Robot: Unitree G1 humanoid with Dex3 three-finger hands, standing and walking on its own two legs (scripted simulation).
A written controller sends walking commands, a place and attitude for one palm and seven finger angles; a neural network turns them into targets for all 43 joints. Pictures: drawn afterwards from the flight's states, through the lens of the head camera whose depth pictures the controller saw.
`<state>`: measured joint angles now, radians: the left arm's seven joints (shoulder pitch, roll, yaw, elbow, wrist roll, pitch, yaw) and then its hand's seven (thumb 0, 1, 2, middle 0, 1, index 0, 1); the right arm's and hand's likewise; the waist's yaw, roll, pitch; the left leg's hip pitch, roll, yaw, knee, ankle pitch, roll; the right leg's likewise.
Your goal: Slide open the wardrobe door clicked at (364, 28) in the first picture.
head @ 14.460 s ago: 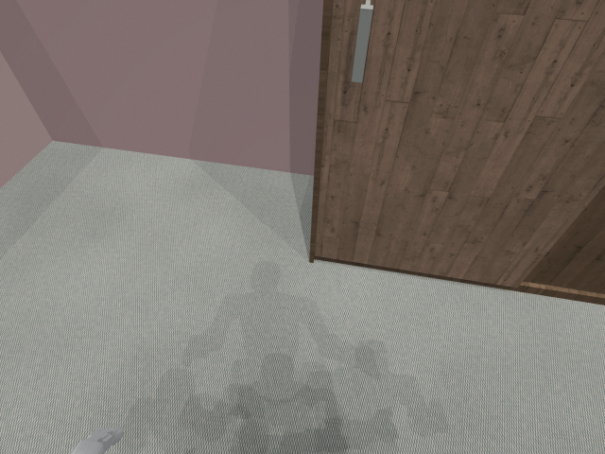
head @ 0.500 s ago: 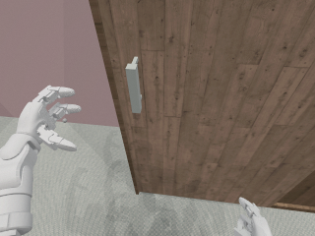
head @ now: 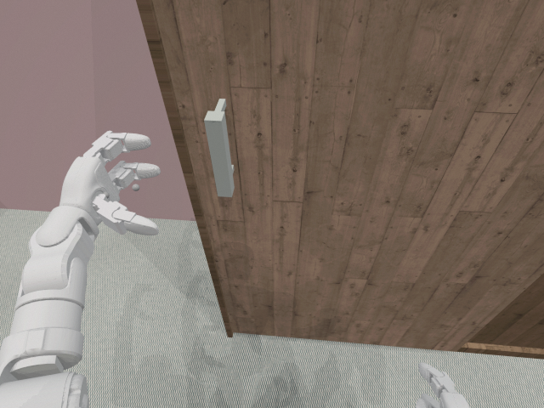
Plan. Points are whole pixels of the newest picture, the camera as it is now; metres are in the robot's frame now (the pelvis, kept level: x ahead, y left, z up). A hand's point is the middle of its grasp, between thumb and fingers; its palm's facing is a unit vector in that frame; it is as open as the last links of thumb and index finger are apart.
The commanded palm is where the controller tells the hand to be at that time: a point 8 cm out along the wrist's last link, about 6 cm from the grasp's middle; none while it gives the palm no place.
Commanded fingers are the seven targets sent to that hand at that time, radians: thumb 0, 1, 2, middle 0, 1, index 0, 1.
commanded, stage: move the hooked fingers beside the handle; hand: left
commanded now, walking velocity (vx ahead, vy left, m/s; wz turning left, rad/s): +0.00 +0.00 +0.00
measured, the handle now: (223, 149) +0.48 +0.11 +0.14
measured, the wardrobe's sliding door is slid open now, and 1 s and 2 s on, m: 0.00 0.00 0.00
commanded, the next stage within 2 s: feel for the door with the fingertips in 1.94 s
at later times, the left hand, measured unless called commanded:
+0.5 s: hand (167, 162) +0.43 +0.19 +0.15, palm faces -0.01 -1.00 +0.01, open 14.0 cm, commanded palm +0.41 +0.24 +0.15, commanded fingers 0.00 -0.50 0.30 -0.30 -1.20 -0.30 -1.20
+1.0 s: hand (174, 160) +0.43 +0.18 +0.16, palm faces -0.04 -1.00 +0.00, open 14.0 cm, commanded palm +0.41 +0.23 +0.15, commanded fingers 0.00 -0.50 0.30 -0.30 -1.20 -0.30 -1.20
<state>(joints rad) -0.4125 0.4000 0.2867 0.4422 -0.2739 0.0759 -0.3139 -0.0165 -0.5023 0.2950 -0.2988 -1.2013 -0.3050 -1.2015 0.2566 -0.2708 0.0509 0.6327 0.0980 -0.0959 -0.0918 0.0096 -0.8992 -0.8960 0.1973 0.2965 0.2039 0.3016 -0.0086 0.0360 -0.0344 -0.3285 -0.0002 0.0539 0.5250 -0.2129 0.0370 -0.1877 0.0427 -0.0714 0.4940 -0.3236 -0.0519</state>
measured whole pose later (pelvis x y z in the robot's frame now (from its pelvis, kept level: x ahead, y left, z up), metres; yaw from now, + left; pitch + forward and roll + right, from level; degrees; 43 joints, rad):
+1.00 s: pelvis +0.01 +0.00 +0.00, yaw +0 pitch +4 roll -1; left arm -0.64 0.35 0.23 0.70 -0.22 -0.04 -0.23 -0.02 -0.50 0.29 -0.30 -1.20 -0.30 -1.20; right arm 0.28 -0.27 0.03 0.65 0.09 -0.04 -0.07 0.01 -0.90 -0.90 0.20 0.30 0.20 0.30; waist -0.04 0.03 -0.05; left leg -0.39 0.00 0.06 0.57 -0.24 0.04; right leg -0.25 0.04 -0.07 0.53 -0.35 -0.05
